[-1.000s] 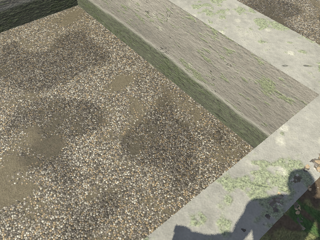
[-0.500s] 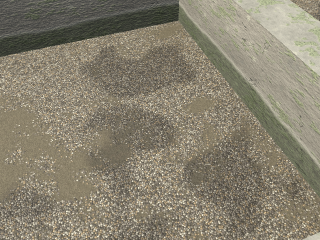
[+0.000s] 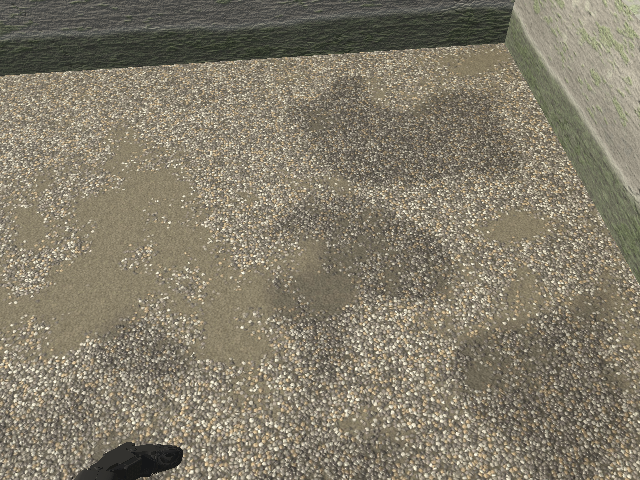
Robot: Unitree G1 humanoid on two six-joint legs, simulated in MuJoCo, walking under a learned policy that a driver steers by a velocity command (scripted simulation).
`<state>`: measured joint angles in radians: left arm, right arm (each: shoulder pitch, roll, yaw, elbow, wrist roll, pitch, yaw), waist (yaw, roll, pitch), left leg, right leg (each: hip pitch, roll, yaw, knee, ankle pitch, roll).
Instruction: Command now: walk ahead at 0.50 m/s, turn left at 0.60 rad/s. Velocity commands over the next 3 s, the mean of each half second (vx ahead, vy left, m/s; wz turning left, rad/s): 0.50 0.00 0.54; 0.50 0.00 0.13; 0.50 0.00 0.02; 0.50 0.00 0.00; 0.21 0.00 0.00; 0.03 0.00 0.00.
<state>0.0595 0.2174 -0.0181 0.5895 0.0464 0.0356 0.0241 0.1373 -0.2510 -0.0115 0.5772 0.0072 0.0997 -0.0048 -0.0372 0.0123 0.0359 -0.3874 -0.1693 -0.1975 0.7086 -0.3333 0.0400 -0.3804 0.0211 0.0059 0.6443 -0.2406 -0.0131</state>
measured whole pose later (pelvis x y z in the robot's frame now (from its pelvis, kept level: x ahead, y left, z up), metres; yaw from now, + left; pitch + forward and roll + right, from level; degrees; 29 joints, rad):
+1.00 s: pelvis +0.05 +0.04 +0.00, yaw +18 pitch -2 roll +0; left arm 0.16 0.20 -0.03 0.60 0.03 0.07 0.01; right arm 0.07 -0.18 0.05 0.61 0.00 0.08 0.00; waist -0.01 -0.01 0.00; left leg -0.22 -0.11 -0.11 0.67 -0.39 0.06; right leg -0.18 0.01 -0.03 0.64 -0.42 -0.02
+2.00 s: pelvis +0.05 +0.05 +0.00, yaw +17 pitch -2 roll +0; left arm 0.12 0.16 -0.04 0.62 0.03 0.07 0.02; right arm 0.08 -0.16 0.06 0.60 -0.01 0.07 0.00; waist -0.02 0.00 0.00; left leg -0.23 -0.10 -0.06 0.65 -0.38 0.07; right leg -0.18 0.00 -0.02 0.63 -0.41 0.00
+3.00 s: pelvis +0.05 +0.04 +0.03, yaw +16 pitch +0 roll +0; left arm 0.30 0.25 -0.07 0.69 0.04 0.06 0.02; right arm 0.27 -0.22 0.06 0.71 -0.03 0.06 0.00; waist 0.01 -0.01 -0.02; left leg -0.10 -0.08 -0.08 0.27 -0.18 0.05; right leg -0.07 0.01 -0.01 0.29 -0.22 -0.02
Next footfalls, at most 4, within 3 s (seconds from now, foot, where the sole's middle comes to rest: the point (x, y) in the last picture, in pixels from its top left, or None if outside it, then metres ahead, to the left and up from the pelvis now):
0.24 left None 0.04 0.13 -0.76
0.50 right None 0.08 -0.07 -0.76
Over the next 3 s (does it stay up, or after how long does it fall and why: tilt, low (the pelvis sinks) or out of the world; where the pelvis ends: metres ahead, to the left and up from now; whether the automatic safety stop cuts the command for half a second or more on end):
stays up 0.05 0.04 0.03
